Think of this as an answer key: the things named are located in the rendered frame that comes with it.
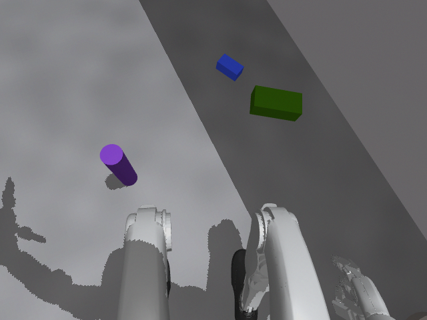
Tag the right robot foot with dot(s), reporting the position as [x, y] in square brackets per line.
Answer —
[238, 275]

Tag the right robot hand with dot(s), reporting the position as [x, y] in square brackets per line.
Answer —
[361, 288]

